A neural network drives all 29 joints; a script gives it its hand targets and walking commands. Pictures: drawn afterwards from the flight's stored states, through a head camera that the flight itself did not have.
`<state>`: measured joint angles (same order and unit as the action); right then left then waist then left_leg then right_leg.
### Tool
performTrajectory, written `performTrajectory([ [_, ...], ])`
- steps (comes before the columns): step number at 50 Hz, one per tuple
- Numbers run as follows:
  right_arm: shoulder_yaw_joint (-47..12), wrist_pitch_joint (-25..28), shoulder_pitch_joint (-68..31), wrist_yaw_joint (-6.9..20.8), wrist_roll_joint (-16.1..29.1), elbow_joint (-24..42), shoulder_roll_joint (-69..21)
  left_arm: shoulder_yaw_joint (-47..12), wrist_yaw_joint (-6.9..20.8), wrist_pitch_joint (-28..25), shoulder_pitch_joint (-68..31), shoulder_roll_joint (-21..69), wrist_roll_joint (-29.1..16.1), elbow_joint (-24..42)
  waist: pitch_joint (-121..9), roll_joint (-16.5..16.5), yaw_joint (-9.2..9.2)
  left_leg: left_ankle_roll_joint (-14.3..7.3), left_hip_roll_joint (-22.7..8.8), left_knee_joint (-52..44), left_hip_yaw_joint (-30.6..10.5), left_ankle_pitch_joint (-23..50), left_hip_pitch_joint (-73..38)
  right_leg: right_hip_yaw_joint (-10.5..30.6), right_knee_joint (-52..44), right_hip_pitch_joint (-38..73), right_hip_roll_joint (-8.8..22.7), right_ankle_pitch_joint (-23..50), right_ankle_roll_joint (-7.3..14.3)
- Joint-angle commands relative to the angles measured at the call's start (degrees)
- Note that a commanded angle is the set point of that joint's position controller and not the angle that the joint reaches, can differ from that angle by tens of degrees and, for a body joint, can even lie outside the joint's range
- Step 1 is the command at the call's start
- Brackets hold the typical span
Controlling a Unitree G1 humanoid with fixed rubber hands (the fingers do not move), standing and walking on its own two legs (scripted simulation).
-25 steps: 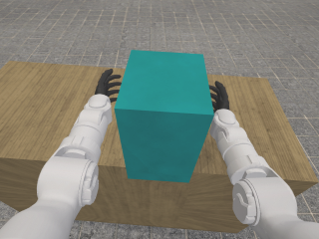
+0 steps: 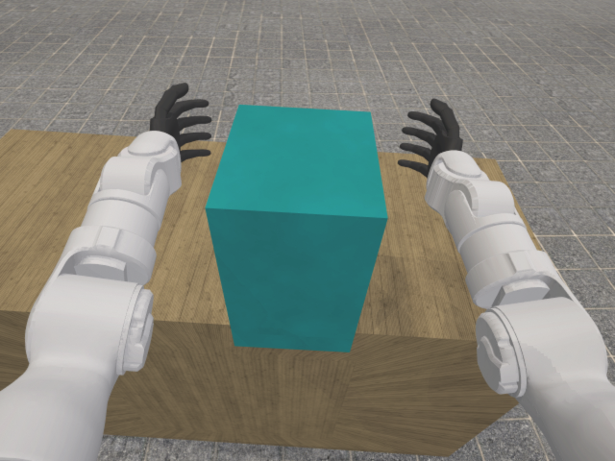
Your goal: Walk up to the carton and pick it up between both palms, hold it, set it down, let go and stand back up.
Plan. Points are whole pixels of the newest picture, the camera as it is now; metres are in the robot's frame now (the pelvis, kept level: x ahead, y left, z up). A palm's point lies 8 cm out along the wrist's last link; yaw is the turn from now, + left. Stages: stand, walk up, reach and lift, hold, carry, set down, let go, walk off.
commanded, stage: set down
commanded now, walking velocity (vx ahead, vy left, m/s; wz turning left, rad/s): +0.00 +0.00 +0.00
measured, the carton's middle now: (298, 236) +0.42 -0.01 +0.08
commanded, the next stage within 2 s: none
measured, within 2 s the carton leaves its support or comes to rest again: neither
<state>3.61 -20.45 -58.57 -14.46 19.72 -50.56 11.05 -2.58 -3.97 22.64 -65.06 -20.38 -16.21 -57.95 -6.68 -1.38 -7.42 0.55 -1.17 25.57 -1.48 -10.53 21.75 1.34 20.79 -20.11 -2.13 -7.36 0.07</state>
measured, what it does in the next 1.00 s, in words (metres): stands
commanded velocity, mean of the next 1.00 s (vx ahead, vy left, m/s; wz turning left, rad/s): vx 0.00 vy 0.00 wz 0.00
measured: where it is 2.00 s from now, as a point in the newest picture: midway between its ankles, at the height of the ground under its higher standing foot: outside the picture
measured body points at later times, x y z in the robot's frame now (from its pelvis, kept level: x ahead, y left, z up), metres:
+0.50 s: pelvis +0.00 +0.00 +0.00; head +0.00 +0.03 +0.45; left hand +0.48 +0.16 +0.26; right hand +0.42 -0.20 +0.25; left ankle +0.02 +0.12 -0.74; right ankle +0.03 -0.12 -0.74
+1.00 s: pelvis -0.02 +0.01 +0.00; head -0.01 +0.03 +0.45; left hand +0.41 +0.18 +0.16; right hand +0.36 -0.20 +0.16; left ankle +0.02 +0.12 -0.74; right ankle +0.03 -0.12 -0.74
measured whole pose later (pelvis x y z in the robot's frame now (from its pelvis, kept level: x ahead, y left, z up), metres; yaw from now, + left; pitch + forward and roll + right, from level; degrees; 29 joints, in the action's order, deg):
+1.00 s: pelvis -0.02 +0.01 +0.00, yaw +0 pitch +0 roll -1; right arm 5.8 -26.9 -35.3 -14.9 18.5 -19.7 9.0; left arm 3.0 -2.5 38.1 -40.4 -20.9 -14.7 -21.3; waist 0.4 -2.2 -5.6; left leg -0.2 -0.7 25.6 -0.4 -10.4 15.0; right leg 1.4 21.2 -13.7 -1.3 -7.3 -0.5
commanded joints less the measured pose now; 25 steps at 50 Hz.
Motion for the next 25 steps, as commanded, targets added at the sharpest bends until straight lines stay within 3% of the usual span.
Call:
performTrajectory([
  [1, 2.32, 2.17, -37.49, -0.66, -0.93, 13.82, 10.52, 2.43, 0.11, -2.39, -39.66, -11.4, 0.15, 11.26, -36.12, 5.21, -0.7, 1.88, 2.68, -1.72, 2.98, 9.22, -14.41, -2.64, 0.62, 16.62, -0.31, 21.12, -1.7],
  [11, 3.35, -0.28, -42.27, -0.95, -0.54, 17.91, 13.08, 2.99, -0.3, 1.95, -44.67, -13.48, -0.92, 14.9, -40.55, 7.33, -1.59, 3.34, 2.53, -0.09, 3.21, 14.1, -17.3, -3.28, 1.07, 17.76, -0.72, 24.9, -1.3],
  [16, 2.21, -1.75, -43.63, -0.42, 1.39, 16.85, 14.08, 2.95, -0.14, 4.12, -45.42, -13.84, -1.59, 15.73, -39.77, 7.52, -1.56, 3.35, 2.2, -0.1, 2.92, 15.42, -18.37, -3.28, 0.69, 17.7, -0.84, 24.97, -1.21],
  [25, -1.88, -2.88, -34.46, -0.2, 5.18, 11.9, 12.4, 4.26, 2.99, 5.07, -34.44, -12.16, 1.75, 14.48, -29.44, 5.95, -1.11, 2.01, 1.87, -2.67, 2.33, 14.61, -19.49, -3.28, -1.91, 19.28, -1.03, 21.51, -1.52],
])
